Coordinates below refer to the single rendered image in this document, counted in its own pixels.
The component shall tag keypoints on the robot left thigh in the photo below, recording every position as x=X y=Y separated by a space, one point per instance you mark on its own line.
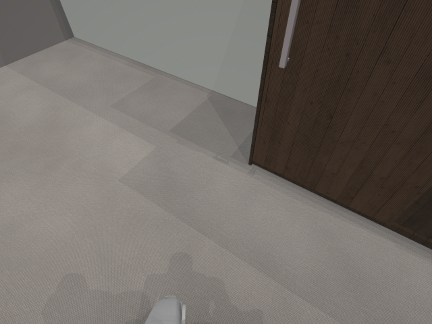
x=168 y=311

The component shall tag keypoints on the handle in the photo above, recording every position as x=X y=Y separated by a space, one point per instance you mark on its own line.
x=295 y=4

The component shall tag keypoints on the wardrobe door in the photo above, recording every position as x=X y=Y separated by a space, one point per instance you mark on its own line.
x=350 y=116
x=418 y=216

